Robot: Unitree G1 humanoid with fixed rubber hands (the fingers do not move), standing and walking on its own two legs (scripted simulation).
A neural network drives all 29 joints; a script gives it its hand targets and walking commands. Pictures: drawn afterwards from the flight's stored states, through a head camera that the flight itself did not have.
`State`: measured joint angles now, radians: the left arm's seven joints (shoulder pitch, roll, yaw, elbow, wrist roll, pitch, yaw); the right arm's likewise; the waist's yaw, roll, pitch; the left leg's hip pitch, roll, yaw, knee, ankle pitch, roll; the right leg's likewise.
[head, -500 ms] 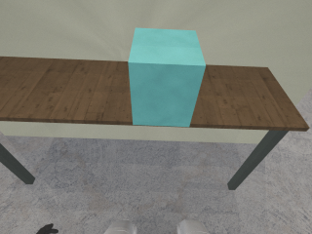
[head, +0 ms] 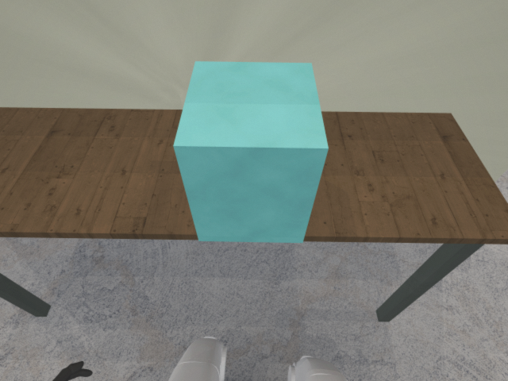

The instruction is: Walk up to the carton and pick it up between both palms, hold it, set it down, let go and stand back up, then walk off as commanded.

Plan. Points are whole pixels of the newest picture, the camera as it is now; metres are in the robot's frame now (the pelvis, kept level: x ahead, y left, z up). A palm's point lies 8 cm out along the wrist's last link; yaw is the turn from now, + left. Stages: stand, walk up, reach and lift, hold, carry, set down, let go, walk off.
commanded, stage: walk up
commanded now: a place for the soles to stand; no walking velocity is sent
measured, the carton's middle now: (252, 157) +0.46 +0.03 +0.07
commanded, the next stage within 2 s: reach and lift in 1.32 s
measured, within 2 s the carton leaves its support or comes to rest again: neither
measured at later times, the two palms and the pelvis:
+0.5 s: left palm (54, 361) +0.15 +0.33 -0.09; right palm (433, 357) +0.18 -0.28 -0.09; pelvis +0.06 +0.02 +0.00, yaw +0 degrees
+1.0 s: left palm (54, 352) +0.16 +0.33 -0.08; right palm (438, 369) +0.16 -0.29 -0.10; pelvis +0.06 +0.02 +0.00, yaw -1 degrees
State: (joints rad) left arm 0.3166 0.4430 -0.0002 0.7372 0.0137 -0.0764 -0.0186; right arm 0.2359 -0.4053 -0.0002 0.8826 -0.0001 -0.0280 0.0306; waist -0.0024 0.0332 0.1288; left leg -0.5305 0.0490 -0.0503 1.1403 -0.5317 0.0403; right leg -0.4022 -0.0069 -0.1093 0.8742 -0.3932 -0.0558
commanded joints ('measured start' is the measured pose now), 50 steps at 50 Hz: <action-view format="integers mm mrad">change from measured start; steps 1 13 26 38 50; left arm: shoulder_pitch -38 -63 -135 -158 -142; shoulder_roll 301 252 242 222 240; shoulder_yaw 131 97 84 80 83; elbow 2 49 47 51 49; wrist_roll -2 -15 -15 -11 -8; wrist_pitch -29 -14 -1 3 -7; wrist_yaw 34 42 44 38 40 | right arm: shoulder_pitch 74 -110 -176 -198 -156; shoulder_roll -252 -221 -224 -233 -228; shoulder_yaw -108 -62 -58 -55 -61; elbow -37 -64 -35 -5 3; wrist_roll -2 26 16 5 -7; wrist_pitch -28 -45 -33 -36 -36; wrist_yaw -23 -50 -44 -35 -25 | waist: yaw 2 8 -6 -1 -6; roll -124 -38 -47 -29 -55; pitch -68 -214 -206 -168 -180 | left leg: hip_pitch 9 95 176 164 173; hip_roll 58 49 47 56 24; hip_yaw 36 -40 -26 -69 -26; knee -168 -313 -366 -468 -425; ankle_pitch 160 463 348 195 258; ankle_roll -1 17 19 33 29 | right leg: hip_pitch -27 94 6 -23 5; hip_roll -333 -197 -184 -130 -181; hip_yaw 449 373 362 308 372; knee -435 -223 -253 -268 -279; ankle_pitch -14 288 157 17 80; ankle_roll -197 -97 -94 -67 -93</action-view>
